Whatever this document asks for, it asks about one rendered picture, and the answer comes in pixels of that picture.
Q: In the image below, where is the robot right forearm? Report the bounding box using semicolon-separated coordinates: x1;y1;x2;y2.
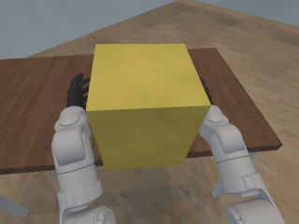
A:
198;105;286;224

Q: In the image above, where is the left robot hand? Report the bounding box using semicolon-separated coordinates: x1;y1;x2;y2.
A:
66;73;91;112

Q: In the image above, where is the robot left forearm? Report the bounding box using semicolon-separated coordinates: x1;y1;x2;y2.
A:
51;105;103;224

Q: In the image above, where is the right robot hand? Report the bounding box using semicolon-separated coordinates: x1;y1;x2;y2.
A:
199;77;214;105

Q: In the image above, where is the robot left upper arm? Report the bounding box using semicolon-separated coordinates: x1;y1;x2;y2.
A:
64;205;116;224

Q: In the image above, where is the table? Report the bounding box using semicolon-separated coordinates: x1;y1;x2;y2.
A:
0;48;283;217

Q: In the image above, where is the robot right upper arm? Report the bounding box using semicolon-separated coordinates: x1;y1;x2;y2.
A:
226;197;284;224

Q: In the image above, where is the carton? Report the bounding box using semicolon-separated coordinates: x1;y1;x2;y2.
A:
85;44;211;171

